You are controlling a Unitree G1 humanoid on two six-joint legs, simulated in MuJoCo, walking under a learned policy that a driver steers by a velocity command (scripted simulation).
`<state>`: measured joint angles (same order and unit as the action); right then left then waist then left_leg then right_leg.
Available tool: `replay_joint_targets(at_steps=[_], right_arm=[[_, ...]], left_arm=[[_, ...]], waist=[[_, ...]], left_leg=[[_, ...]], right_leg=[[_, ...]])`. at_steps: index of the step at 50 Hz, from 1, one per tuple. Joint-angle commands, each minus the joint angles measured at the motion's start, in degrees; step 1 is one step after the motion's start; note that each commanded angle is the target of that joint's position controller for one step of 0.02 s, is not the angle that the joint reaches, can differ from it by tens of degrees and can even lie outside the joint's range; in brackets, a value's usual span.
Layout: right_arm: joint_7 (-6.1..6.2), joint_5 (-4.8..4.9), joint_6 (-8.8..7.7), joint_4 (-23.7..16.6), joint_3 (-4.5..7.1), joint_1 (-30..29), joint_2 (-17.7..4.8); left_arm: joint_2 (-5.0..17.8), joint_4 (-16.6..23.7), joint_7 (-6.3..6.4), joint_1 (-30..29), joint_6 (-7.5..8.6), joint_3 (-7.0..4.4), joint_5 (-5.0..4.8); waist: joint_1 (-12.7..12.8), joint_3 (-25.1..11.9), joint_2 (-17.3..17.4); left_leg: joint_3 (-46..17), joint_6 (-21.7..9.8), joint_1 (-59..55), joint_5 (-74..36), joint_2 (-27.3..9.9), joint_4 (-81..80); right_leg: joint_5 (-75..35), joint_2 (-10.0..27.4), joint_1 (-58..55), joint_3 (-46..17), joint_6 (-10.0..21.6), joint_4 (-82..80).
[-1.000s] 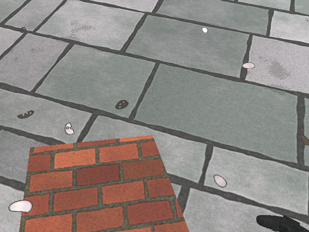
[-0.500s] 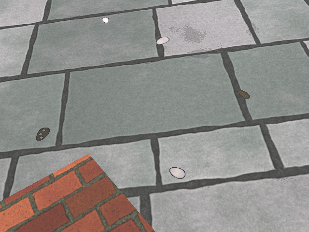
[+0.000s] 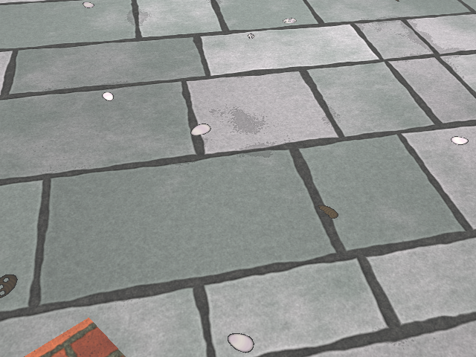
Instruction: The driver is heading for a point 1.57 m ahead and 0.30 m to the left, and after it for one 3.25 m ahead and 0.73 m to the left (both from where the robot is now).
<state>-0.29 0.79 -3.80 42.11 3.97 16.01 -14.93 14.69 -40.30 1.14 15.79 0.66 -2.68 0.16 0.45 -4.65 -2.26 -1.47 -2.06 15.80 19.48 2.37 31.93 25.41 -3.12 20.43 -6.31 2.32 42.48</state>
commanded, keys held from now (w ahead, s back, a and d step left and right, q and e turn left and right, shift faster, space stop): w+q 0.62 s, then w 0.10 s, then w+e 0.28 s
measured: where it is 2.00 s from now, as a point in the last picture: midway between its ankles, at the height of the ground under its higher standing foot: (164, 225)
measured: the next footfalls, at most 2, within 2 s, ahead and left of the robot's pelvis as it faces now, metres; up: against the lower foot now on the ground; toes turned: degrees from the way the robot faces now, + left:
right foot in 0.36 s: +0.33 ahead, -0.07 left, +0.00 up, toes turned +17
left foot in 0.82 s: +0.50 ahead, +0.31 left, +0.00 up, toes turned +27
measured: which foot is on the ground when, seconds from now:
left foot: down 0.00-0.38, up 0.40-0.80, down 0.82-1.00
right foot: up 0.00-0.34, down 0.36-0.82, up 0.84-1.00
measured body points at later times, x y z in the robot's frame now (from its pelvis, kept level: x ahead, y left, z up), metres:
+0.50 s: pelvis +0.24 +0.02 +0.01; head +0.26 +0.03 +0.46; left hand +0.36 +0.31 -0.08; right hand +0.34 -0.24 -0.12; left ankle +0.09 +0.11 -0.64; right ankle +0.29 -0.08 -0.73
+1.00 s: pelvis +0.47 +0.19 +0.01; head +0.50 +0.22 +0.46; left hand +0.43 +0.48 -0.12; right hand +0.68 -0.01 -0.09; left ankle +0.46 +0.29 -0.73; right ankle +0.49 +0.01 -0.64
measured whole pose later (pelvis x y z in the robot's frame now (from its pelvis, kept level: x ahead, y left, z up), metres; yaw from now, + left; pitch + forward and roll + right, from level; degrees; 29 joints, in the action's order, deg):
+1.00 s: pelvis +0.47 +0.19 +0.01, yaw +22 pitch +2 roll +0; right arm -1.3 -0.6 -4.6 41.2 2.3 13.0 -14.3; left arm 17.3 -48.3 -0.5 15.4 3.5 -3.4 -2.1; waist 0.0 3.0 -2.0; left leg 5.2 -2.8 17.1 10.9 0.2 26.3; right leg 18.6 4.7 28.9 -2.8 0.4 66.5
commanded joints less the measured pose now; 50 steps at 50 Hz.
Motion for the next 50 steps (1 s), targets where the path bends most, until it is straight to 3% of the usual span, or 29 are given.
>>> replay_joint_targets(at_steps=[1,2,4,6,10,15,17,18,19,20,21,22,23,24,25,27,29,34,38,39,40,41,42,43,44,45,46,47,50], right_arm=[[-0.64,-0.69,-1.18,-0.30,2.70,11.78,-10.76],[-0.30,-0.65,-1.10,-0.98,2.12,9.61,-8.91],[0.34,0.07,-0.44,-1.79,1.62,7.37,-8.03],[0.92,0.13,0.49,-0.78,1.02,8.68,-6.36],[2.35,0.58,1.29,1.56,1.24,12.46,-6.90],[2.71,1.63,1.95,2.75,1.68,13.79,-7.90],[2.80,1.67,2.13,1.91,1.76,10.88,-8.06],[2.55,1.38,1.89,0.80,1.79,8.42,-8.18],[2.32,0.17,1.40,-1.28,1.06,6.28,-5.98],[2.05,1.00,0.69,-1.88,-0.76,15.22,-0.76],[1.99,2.01,0.60,-0.04,0.49,15.59,-6.21],[1.86,1.90,0.92,-0.63,1.24,9.56,-8.32],[1.91,1.19,0.96,-1.19,1.31,5.65,-7.84],[1.77,0.35,0.98,-1.98,1.53,3.12,-7.22],[1.47,0.44,1.30,-2.36,1.54,2.92,-6.23],[1.09,0.69,2.14,-3.32,0.88,2.14,-3.40],[0.83,0.31,2.44,-5.16,0.39,-0.69,-2.67],[-1.41,0.09,0.97,-7.31,-0.87,-8.30,-2.51],[-2.13,-0.16,0.68,-10.06,-0.50,-14.07,-4.97],[-2.03,-0.31,0.50,-9.97,-0.05,-12.66,-5.98],[-1.83,-0.52,0.34,-8.43,0.93,-7.15,-7.63],[-1.28,-0.59,0.36,-5.65,2.49,1.94,-10.84],[-0.23,-1.43,0.61,-4.57,4.02,11.04,-16.91],[-0.25,-1.40,0.59,-4.88,3.76,11.74,-19.01],[-0.49,-1.15,0.18,-4.91,2.36,10.44,-13.40],[-0.47,-0.71,-0.17,-4.45,1.65,6.84,-11.64],[-0.57,-0.80,-0.51,-4.37,1.02,2.77,-9.63],[-0.78,-1.17,-0.96,-4.35,0.52,-0.07,-7.64],[-0.85,-1.63,-2.79,-3.18,0.47,-2.87,-5.84]], left_arm=[[7.29,8.41,-0.08,-10.23,4.61,-2.27,-1.57],[7.12,7.60,-0.25,-10.36,4.96,-2.38,-1.17],[6.51,7.02,-0.52,-10.60,5.16,-2.66,0.33],[4.29,7.12,-1.30,-12.16,5.05,-2.16,0.48],[0.57,8.04,-2.53,-18.98,5.53,-0.87,0.13],[3.45,9.58,-2.96,-22.90,6.31,-1.82,-1.29],[5.70,8.22,-2.65,-16.58,6.67,-2.97,-1.31],[8.06,6.68,-2.06,-8.98,6.76,-4.03,-0.87],[12.33,5.33,-1.21,3.04,6.48,-5.18,0.05],[14.43,2.92,-1.72,7.18,5.79,-5.44,-0.10],[8.81,3.22,-1.65,5.84,5.38,-4.28,-0.71],[5.73,3.52,-1.27,2.45,4.94,-3.48,-0.77],[5.05,3.38,-1.20,-0.65,4.69,-3.12,-0.42],[4.03,2.70,-1.30,-2.55,4.57,-2.89,-0.01],[3.25,2.36,-1.31,-3.81,4.77,-2.47,0.52],[3.11,1.14,-1.52,-5.13,5.39,-2.51,-0.04],[5.05,-0.02,-1.51,-5.73,5.63,-3.01,-0.27],[8.75,-2.43,-1.58,-4.03,5.38,-3.62,-1.07],[12.08,-5.62,-2.10,1.18,4.59,-4.12,-2.88],[12.92,-6.21,-2.14,1.49,4.17,-4.09,-3.02],[13.04,-6.64,-2.13,1.17,3.72,-3.78,-2.98],[11.20,-7.06,-1.97,2.58,3.73,-2.84,-2.43],[6.70,-5.33,-1.98,4.20,4.11,-1.08,-0.84],[2.68,-5.45,-2.22,9.93,5.02,0.37,-1.22],[9.79,-5.81,-2.25,5.06,5.31,-1.60,-3.07],[10.49,-3.98,-2.13,0.94,5.38,-1.92,-3.68],[9.33,-3.79,-1.60,-0.74,5.20,-1.71,-2.75],[8.92,-4.01,-1.36,-0.68,4.56,-2.02,-1.99],[5.65,-5.42,-1.39,2.78,2.16,-1.79,-2.32]], waist=[[-4.91,10.40,13.19],[-4.04,9.50,10.74],[-2.77,7.89,9.28],[-2.58,6.47,10.36],[-4.77,5.85,10.01],[-4.63,6.01,11.61],[-0.49,3.16,12.11],[3.59,-1.46,10.91],[8.63,-11.41,5.06],[4.72,-20.83,-15.19],[4.63,-14.36,-12.00],[5.23,-4.90,-6.90],[4.04,0.59,-2.00],[2.77,4.04,-0.58],[1.12,5.04,-1.53],[-0.19,6.24,-3.28],[-0.63,7.21,-2.72],[1.14,6.92,-0.55],[1.40,8.68,0.06],[-0.19,7.74,-0.53],[-3.91,4.42,-0.59],[-7.96,-0.89,-0.40],[-10.31,-9.99,8.12],[-6.94,-20.52,18.97],[-9.16,-15.98,11.44],[-7.70,-6.69,10.87],[-5.56,-2.91,7.70],[-3.53,-0.02,8.39],[-0.25,1.80,7.71]], left_leg=[[-42.37,-16.06,-21.46,14.43,-22.60,-19.78],[-36.36,-13.96,-21.25,10.35,-19.58,-18.78],[-27.81,-11.11,-17.53,-1.03,-15.08,-18.83],[-20.94,-9.63,-13.27,-12.58,-11.48,-18.86],[-15.66,-7.90,-6.86,-23.56,-8.26,-16.86],[-22.37,-8.25,-9.35,-23.62,-10.79,-13.28],[-22.87,-6.64,-7.95,-30.95,-9.78,-8.23],[-20.59,-4.75,-3.56,-35.33,-7.19,0.04],[-16.46,-2.76,5.68,-26.04,-3.55,16.25],[-11.95,-0.31,23.03,11.11,3.52,32.73],[-11.31,0.23,29.40,12.50,-1.54,40.49],[-9.23,0.73,31.14,6.64,-3.60,41.62],[-7.18,0.99,29.60,3.07,-5.43,40.31],[-6.58,1.04,28.28,0.97,-6.80,38.16],[-6.52,0.91,25.32,-0.32,-8.03,37.19],[-5.15,1.30,23.86,-1.17,-9.12,34.22],[-4.38,2.02,25.31,-4.02,-9.55,29.45],[-1.20,0.81,18.11,-19.66,-8.08,10.85],[1.09,-1.78,15.43,-14.44,-5.81,3.42],[2.47,-2.64,11.95,-12.35,-4.54,1.51],[4.66,-3.76,3.02,-12.74,-2.45,-1.22],[4.79,-5.07,-11.43,-14.23,-1.70,-0.10],[-12.54,-9.93,-30.72,-13.50,-15.82,0.01],[-38.17,-16.86,-38.32,-4.67,-26.94,-9.50],[-35.57,-14.34,-34.53,-0.83,-25.27,-12.19],[-26.13,-12.09,-27.14,-3.83,-23.52,-13.08],[-20.54,-10.64,-20.28,-7.80,-21.29,-14.23],[-15.47,-9.84,-14.63,-11.96,-19.25,-16.18],[-7.34,-10.10,-7.95,-17.38,-18.03,-21.83]], right_leg=[[5.05,2.23,39.00,-0.39,-1.79,18.52],[-1.44,3.61,38.11,-0.43,-2.19,19.13],[-10.56,4.93,32.62,0.73,-3.67,14.26],[-17.19,3.52,25.56,3.01,-5.22,9.03],[-24.88,-0.05,13.34,5.41,-6.17,-5.66],[-21.17,-1.22,7.04,3.60,-4.32,-14.25],[-20.47,-1.01,-3.91,3.64,-1.56,-18.13],[-21.33,1.96,-16.30,1.93,1.03,-18.68],[-19.35,12.46,-34.69,-7.71,5.42,-15.92],[-7.34,26.35,-50.38,-33.49,14.26,-20.28],[0.13,26.78,-45.54,-36.58,13.81,-23.09],[-4.09,23.72,-37.01,-26.65,11.62,-24.31],[-12.48,21.14,-29.05,-19.25,10.53,-25.92],[-17.38,19.25,-22.88,-14.93,9.88,-27.72],[-20.50,17.85,-18.24,-11.01,9.13,-29.52],[-24.59,17.57,-13.66,-5.67,9.39,-32.55],[-28.96,18.18,-12.23,-1.54,9.87,-34.12],[-29.78,15.22,-11.32,7.90,7.42,-34.04],[-31.53,18.58,-16.56,6.80,6.97,-31.66],[-38.10,18.64,-17.93,6.66,6.39,-28.37],[-46.39,16.99,-17.34,8.27,5.03,-20.97],[-48.60,14.26,-11.73,9.93,3.21,-9.44],[-29.40,9.20,3.92,12.07,-0.46,12.00],[9.01,1.14,14.83,3.57,-2.43,28.06],[7.65,3.38,19.93,-1.75,-2.02,33.16],[2.83,6.04,23.54,0.27,-1.39,32.41],[-2.36,8.60,22.05,1.25,-1.32,29.28],[-5.86,10.17,19.46,1.23,-1.46,26.80],[-11.11,11.14,13.91,0.53,-2.01,24.66]])
Over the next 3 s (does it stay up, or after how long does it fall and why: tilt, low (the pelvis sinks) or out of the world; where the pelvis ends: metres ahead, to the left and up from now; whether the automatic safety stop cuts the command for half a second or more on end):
stays up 1.50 0.24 0.00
